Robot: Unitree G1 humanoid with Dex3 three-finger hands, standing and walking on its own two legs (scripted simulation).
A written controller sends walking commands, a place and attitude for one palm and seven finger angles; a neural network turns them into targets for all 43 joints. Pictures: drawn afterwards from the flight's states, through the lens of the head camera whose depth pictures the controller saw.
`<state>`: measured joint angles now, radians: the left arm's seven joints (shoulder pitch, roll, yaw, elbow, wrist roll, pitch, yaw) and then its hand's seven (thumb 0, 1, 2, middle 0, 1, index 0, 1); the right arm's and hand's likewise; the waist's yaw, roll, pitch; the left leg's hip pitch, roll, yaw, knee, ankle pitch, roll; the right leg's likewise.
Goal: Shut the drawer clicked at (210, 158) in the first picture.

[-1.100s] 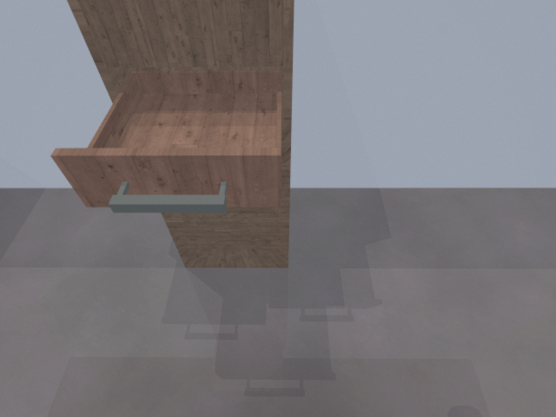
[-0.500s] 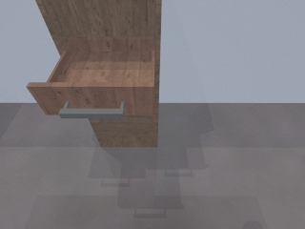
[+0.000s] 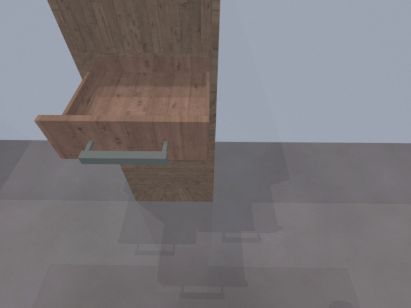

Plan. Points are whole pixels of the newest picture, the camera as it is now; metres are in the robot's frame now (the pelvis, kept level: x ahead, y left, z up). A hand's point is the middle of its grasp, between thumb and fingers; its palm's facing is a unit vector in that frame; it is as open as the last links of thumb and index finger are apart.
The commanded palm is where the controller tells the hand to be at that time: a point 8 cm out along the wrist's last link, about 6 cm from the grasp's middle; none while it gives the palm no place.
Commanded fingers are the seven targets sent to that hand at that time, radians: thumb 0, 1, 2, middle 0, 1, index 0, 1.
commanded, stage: take the last steps up to it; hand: left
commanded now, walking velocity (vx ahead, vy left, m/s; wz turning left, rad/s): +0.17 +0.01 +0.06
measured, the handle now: (126, 151) +0.44 +0.21 +0.03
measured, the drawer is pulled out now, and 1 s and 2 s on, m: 0.29 0.29 0.29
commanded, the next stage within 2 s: come to a stop and stand still in 0.30 s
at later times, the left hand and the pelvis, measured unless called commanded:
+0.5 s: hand out of the picture +0.05 +0.17 -0.19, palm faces +0.09 -0.97 -0.21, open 7.3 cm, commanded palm none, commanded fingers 0.00 0.90 0.90 -0.20 -0.30 -0.20 -0.30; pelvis +0.07 +0.00 -0.02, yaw +2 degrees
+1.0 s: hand out of the picture +0.11 +0.21 -0.18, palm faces +0.06 -0.96 -0.27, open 7.3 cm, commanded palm none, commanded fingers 0.00 0.90 0.90 -0.20 -0.30 -0.20 -0.30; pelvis +0.07 +0.00 -0.01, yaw +2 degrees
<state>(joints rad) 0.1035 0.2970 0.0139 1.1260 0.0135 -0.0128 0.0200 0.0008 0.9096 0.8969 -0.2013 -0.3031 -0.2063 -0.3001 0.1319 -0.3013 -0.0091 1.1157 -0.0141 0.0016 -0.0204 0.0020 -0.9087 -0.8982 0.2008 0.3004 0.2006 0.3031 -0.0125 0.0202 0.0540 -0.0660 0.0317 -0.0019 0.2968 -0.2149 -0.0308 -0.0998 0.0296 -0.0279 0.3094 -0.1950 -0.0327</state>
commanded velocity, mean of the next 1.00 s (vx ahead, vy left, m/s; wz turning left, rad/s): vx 0.03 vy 0.01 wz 0.02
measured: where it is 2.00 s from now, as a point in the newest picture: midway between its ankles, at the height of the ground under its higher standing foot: outside the picture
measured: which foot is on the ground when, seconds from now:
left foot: down 0.00-0.50, up 0.52-0.64, down 0.66-1.00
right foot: down 0.00-1.00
